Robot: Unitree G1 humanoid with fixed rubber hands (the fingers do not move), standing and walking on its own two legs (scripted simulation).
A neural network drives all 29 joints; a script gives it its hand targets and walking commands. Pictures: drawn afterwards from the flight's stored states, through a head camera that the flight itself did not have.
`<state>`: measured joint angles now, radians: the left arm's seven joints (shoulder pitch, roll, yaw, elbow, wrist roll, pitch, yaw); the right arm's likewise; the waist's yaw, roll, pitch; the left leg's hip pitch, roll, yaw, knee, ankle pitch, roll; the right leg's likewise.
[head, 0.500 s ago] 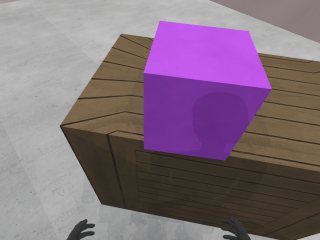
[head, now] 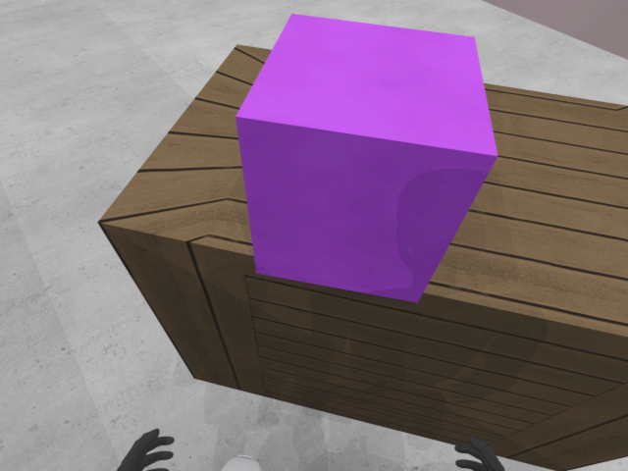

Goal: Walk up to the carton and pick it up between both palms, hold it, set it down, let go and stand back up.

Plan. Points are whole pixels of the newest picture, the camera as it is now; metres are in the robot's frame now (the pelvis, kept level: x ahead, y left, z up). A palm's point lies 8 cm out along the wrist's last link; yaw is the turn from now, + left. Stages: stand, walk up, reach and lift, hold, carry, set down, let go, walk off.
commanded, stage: walk up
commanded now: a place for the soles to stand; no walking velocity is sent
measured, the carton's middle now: (357, 164) +0.48 -0.05 +0.14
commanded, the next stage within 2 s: none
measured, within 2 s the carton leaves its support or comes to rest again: neither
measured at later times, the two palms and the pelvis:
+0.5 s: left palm out of the picture +0.06 +0.22 -0.10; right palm (448, 424) +0.20 -0.18 -0.09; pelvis +0.04 +0.00 +0.02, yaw -6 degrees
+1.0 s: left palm (163, 407) +0.23 +0.21 -0.09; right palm out of the picture +0.14 -0.22 -0.11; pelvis +0.09 +0.02 +0.02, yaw -13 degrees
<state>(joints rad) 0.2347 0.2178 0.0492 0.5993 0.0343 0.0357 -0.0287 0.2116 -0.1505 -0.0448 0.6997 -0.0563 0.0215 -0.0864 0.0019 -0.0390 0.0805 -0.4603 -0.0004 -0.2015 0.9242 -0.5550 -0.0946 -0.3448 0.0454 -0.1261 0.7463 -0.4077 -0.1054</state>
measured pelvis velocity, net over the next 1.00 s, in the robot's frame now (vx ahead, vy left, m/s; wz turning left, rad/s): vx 0.09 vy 0.02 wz -0.23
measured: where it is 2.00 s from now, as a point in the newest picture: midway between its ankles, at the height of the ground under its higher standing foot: outside the picture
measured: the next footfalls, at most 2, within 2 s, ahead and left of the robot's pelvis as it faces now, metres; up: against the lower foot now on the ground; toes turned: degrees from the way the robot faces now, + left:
left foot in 0.44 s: +0.07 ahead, +0.15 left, +0.00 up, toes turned -14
right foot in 0.58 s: +0.12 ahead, -0.06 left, +0.00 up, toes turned -19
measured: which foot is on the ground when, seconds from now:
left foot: up 0.00-0.42, down 0.44-1.00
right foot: down 0.00-0.48, up 0.50-0.56, down 0.58-1.00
